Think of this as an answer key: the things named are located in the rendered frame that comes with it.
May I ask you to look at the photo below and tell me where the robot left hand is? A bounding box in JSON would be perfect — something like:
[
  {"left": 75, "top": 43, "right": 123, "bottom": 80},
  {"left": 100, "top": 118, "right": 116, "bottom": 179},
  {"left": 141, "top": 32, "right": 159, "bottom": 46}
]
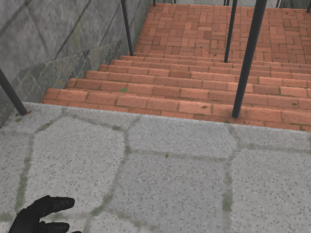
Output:
[{"left": 9, "top": 195, "right": 82, "bottom": 233}]

